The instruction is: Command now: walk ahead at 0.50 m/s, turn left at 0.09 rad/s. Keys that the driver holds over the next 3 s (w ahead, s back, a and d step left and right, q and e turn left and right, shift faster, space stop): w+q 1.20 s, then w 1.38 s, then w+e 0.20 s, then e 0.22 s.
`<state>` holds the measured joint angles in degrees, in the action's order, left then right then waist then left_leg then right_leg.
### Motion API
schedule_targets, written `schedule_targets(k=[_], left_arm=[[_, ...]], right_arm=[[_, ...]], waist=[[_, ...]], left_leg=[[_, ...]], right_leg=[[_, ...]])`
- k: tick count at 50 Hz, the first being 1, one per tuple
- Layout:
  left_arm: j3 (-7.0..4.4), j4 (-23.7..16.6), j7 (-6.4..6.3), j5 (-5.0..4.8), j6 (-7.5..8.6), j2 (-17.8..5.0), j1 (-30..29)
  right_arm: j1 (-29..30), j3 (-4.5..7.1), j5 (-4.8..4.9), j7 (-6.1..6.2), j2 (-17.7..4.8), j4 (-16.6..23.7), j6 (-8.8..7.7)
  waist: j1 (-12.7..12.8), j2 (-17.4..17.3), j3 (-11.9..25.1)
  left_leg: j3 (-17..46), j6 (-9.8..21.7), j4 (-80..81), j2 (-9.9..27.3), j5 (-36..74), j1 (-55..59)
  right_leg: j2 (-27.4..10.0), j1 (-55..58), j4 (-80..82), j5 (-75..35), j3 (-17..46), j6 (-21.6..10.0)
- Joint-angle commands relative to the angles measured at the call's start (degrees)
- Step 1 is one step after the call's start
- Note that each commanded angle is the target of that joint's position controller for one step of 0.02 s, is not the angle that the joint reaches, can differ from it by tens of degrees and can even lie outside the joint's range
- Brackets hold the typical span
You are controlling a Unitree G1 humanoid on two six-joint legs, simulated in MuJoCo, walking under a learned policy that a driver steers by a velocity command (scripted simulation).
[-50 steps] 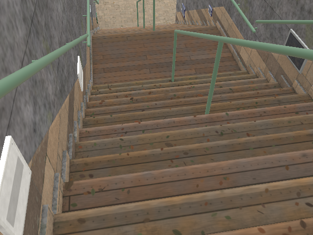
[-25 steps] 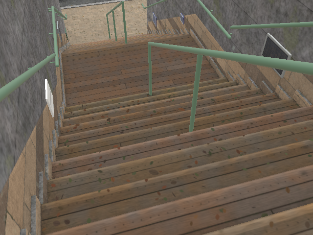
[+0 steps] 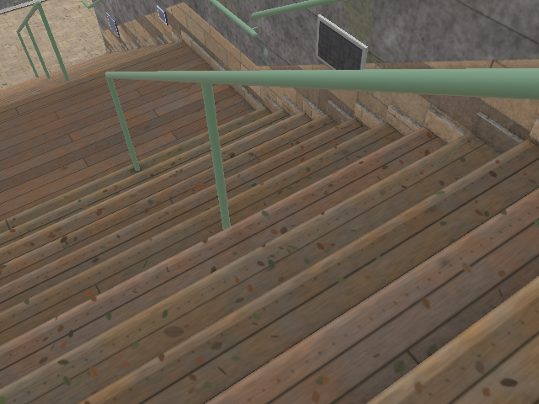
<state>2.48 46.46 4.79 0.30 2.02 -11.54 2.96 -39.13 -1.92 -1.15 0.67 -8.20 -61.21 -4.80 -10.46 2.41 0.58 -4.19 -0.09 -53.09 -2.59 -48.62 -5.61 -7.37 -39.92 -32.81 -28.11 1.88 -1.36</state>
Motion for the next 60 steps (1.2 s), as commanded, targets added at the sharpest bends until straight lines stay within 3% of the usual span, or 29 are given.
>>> schedule_targets(k=[1,2,4,5,6,7,8,9,11,12,13,18,19,23,33,36,38,39,40,42,43,45,47,49,51,54,56,59,60], left_arm=[[0.24,-4.8,0.51,8.72,-0.03,-3.7,-6.9],[-1.61,-2.7,0.86,9.24,-0.18,-5.8,-3.6],[-5.27,2.2,-0.36,5.46,2.14,-12.3,14.5],[-5.93,6.8,0.69,5.56,1.91,-12.3,29.8],[-5.51,7.0,2.22,6.14,1.31,-10.7,38.6],[-5.72,9.3,1.13,5.32,0.51,-11.9,39.1],[-6.58,9.1,0.48,4.07,0.48,-14.2,32.8],[-5.75,8.0,-0.14,5.18,0.87,-10.7,27.6],[-3.81,9.5,0.09,7.28,2.85,-5.1,24.2],[-1.70,7.4,-1.95,6.19,4.78,2.7,19.5],[-1.59,7.2,-2.84,5.09,5.94,2.7,18.4],[-2.75,10.1,-4.15,7.69,5.74,-0.5,24.6],[-1.35,11.6,-4.95,7.63,6.10,3.4,25.3],[0.77,16.0,-5.89,8.36,6.78,4.2,32.9],[-3.11,20.1,-8.34,5.64,2.54,-2.9,41.8],[-3.86,19.9,-8.18,7.55,0.80,-2.2,39.6],[-4.91,19.9,-4.18,8.10,-0.30,-6.0,33.1],[-3.86,21.3,-1.02,8.91,-0.40,-0.3,41.4],[-3.11,17.8,1.69,6.35,0.98,1.6,39.4],[-4.18,5.9,-0.15,1.27,5.05,-3.6,9.8],[-5.62,3.9,-1.97,1.37,6.01,-5.9,5.4],[-4.26,4.3,-4.10,3.13,5.34,0.3,12.4],[-3.63,6.5,-4.34,5.47,3.61,1.7,17.2],[-2.85,6.9,-2.24,5.94,2.81,1.1,22.4],[-1.77,3.7,-1.58,5.73,3.04,0.3,16.8],[-1.69,-1.1,-2.70,3.50,2.31,-3.3,7.7],[-1.57,-3.7,-1.65,5.26,1.03,-4.1,3.8],[-5.93,2.9,-2.03,3.55,3.10,-12.8,21.5],[-8.06,6.3,-1.99,3.92,3.81,-17.2,33.4]], right_arm=[[1.6,1.53,-3.23,-0.40,-9.2,1.2,-0.74],[0.9,2.24,-3.56,-1.52,-10.2,0.4,-0.81],[-6.2,3.05,-4.91,-5.16,-11.7,-2.8,-0.61],[-19.0,1.07,-5.76,-8.11,-1.3,-8.2,-0.01],[-14.8,1.25,-3.01,-8.76,-3.6,-4.8,0.16],[1.6,2.78,-1.67,-9.17,-8.7,2.6,0.06],[9.4,2.81,-0.49,-7.55,-6.9,6.3,-0.67],[11.3,2.05,-0.41,-6.13,-6.3,7.0,-1.33],[10.6,2.13,-1.33,-2.93,-3.6,8.3,-0.68],[8.3,1.13,-3.03,-2.38,-0.3,7.3,-0.18],[6.6,1.47,-4.15,-3.18,0.1,5.3,0.34],[11.0,2.23,-3.74,-6.08,-2.8,7.3,-0.15],[18.2,1.65,-3.87,-5.84,-2.6,10.2,-0.28],[23.4,2.11,-2.85,-6.05,-4.2,11.8,1.41],[43.1,2.31,-5.99,-5.27,-3.8,14.4,2.98],[37.4,3.70,-5.01,-4.29,-4.9,8.3,1.47],[14.5,7.83,-3.14,-4.55,-12.9,-0.7,-0.55],[2.1,10.81,-4.71,-4.38,-21.7,-4.7,-0.67],[-9.3,11.69,-5.18,-4.12,-24.6,-7.8,-0.34],[-7.6,10.28,-2.74,-3.41,-17.1,-7.2,-0.77],[-0.3,7.50,-2.59,-3.74,-8.9,-6.4,-1.26],[11.1,4.40,-3.88,-4.88,-3.2,-2.4,-1.25],[21.8,2.97,-1.00,-4.43,-3.5,4.1,-2.64],[23.2,2.57,-3.47,-4.54,-7.2,6.1,-2.53],[17.5,0.96,-5.46,-3.14,-3.8,5.2,-3.77],[13.3,1.38,-5.51,-1.68,-9.6,6.5,-3.45],[9.7,1.69,-4.98,-2.79,-11.7,7.9,-1.98],[9.8,2.42,-5.19,-5.78,-13.8,8.3,0.25],[5.3,1.30,-5.33,-7.75,-8.1,7.2,-0.20]], waist=[[2.3,-8.0,-14.1],[3.0,-5.7,-12.2],[9.4,1.5,0.1],[10.1,8.0,16.1],[16.5,9.6,29.9],[20.3,7.3,21.7],[17.8,3.4,10.6],[17.1,-4.8,3.2],[8.9,-2.2,-1.8],[5.8,-2.8,-2.3],[5.8,0.0,-5.5],[7.1,-1.2,-1.7],[9.1,-3.1,-3.5],[11.8,-0.8,-6.7],[21.0,-0.6,-15.1],[18.2,-0.7,-9.6],[5.8,-8.2,0.2],[6.3,-14.3,12.0],[1.8,-16.0,26.0],[-5.4,-11.0,7.6],[-1.0,-6.1,4.2],[10.1,0.5,-5.0],[13.5,-1.1,-9.1],[16.5,-7.8,-5.2],[12.3,-4.1,-5.2],[9.3,-3.5,-5.1],[8.3,-4.0,-6.3],[15.7,-2.3,-1.6],[18.4,5.0,9.0]], left_leg=[[15.7,9.1,8.8,10.7,32.0,-7.4],[18.4,10.2,4.1,11.9,39.1,-5.0],[10.1,5.8,-15.4,4.8,45.3,-14.1],[8.5,2.3,-34.0,3.1,20.4,-34.3],[8.0,1.0,-59.5,2.1,0.3,-38.3],[5.9,0.0,-65.6,2.4,3.2,-48.7],[4.9,0.4,-62.4,4.6,9.3,-53.3],[7.2,1.2,-53.6,7.5,16.5,-52.4],[9.7,3.8,-46.8,11.5,23.0,-37.5],[13.0,6.0,-29.8,14.8,36.9,-34.1],[10.7,7.3,-21.4,12.9,41.8,-31.0],[11.4,5.3,-8.3,11.5,56.9,-34.9],[16.2,5.1,-0.4,14.4,63.5,-42.5],[11.4,5.2,7.6,13.4,77.8,-37.9],[2.9,4.1,32.5,11.3,59.7,-31.0],[1.4,5.5,34.2,10.1,62.4,-18.6],[-6.5,5.3,39.4,3.6,71.3,16.2],[1.5,11.5,18.7,9.2,100.1,43.4],[12.6,19.5,13.6,17.5,108.5,58.6],[22.0,20.7,24.1,21.5,77.2,43.7],[23.1,19.5,24.7,19.9,65.4,30.1],[24.3,20.0,24.3,22.2,60.2,0.5],[19.6,20.5,32.3,17.7,47.6,-26.0],[15.5,18.1,24.3,10.4,42.4,-42.4],[17.4,16.4,15.0,8.4,34.3,-40.6],[18.6,13.1,8.5,5.3,19.3,-42.0],[28.1,14.4,3.6,8.5,19.9,-32.9],[25.2,9.8,-19.9,3.4,32.8,-28.2],[20.3,4.1,-41.3,-1.6,29.7,-39.6]], right_leg=[[-2.0,7.6,16.6,3.6,0.7,-1.7],[-0.4,13.8,16.1,7.0,-0.9,-2.3],[1.2,47.2,14.4,-1.0,-8.0,-4.9],[-6.7,80.4,-11.2,-24.0,-3.3,-13.9],[-18.9,89.9,-13.9,-24.5,7.6,-22.2],[-19.8,78.7,-1.4,-0.3,16.6,-19.8],[-19.6,63.1,5.8,20.6,15.0,-16.7],[-18.7,48.6,8.6,24.1,10.4,-16.1],[-21.2,22.3,10.6,13.6,8.9,-16.1],[-14.5,17.1,14.3,22.6,3.2,-12.6],[-12.5,12.8,18.6,26.7,0.4,-12.6],[-11.6,22.2,12.8,23.0,-6.0,-13.1],[-13.3,28.1,11.5,26.4,-4.4,-11.7],[-12.6,25.8,8.1,39.3,-9.2,-10.0],[-17.1,35.1,-2.5,47.7,-8.3,-4.8],[-15.7,35.3,-11.3,39.8,-11.6,-1.5],[-6.5,20.9,-35.9,38.7,-19.1,-0.2],[-0.9,4.2,-55.2,66.8,-18.0,4.0],[2.0,-4.1,-74.7,76.7,-11.7,5.0],[0.0,-27.3,-79.1,79.0,-6.2,4.0],[-1.3,-23.9,-71.6,73.9,-2.3,2.5],[-3.7,-13.1,-54.7,57.7,5.7,-1.6],[-3.6,0.9,-31.2,37.9,4.4,-2.9],[1.2,18.2,-35.2,25.6,-1.4,-2.2],[-0.5,14.6,-24.2,7.6,4.7,0.0],[2.1,26.6,-2.4,1.1,-0.4,3.0],[3.2,24.8,3.7,15.1,0.2,2.1],[2.9,44.5,13.8,10.8,-3.2,-3.3],[-4.5,64.2,0.4,-7.3,2.5,-12.6]])
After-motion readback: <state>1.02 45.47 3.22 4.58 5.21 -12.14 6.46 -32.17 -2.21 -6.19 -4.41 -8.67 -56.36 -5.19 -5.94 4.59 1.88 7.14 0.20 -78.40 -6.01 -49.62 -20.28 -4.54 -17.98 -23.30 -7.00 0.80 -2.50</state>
